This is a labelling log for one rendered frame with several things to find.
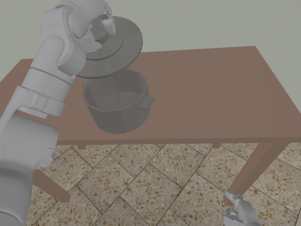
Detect robot left hand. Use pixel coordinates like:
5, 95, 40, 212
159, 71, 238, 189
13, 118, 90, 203
60, 0, 116, 54

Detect left robot forearm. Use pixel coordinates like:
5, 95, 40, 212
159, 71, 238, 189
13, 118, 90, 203
0, 1, 88, 138

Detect robot left upper arm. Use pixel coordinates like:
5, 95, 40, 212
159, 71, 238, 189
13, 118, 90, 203
0, 114, 59, 226

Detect knob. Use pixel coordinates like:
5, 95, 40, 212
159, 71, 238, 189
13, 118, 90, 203
90, 26, 109, 44

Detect robot right hand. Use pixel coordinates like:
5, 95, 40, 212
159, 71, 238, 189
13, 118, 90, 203
223, 191, 260, 226

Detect lid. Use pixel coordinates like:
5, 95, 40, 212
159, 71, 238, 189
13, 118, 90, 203
76, 16, 143, 79

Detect pot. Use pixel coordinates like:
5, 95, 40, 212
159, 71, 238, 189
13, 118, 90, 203
82, 69, 155, 134

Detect table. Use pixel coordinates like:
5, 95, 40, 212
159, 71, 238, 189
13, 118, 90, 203
0, 46, 301, 206

